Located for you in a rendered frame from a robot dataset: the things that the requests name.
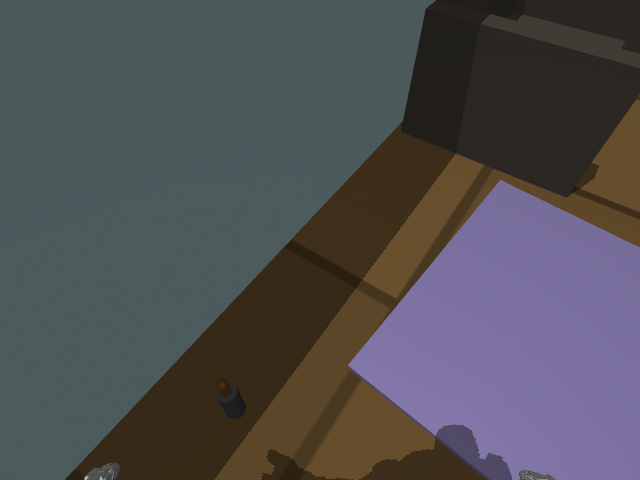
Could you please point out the left robot hand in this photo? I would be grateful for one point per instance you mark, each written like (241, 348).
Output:
(106, 472)

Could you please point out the bottle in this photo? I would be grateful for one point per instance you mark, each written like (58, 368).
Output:
(230, 399)

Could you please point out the armchair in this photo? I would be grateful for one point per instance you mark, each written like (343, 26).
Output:
(531, 88)

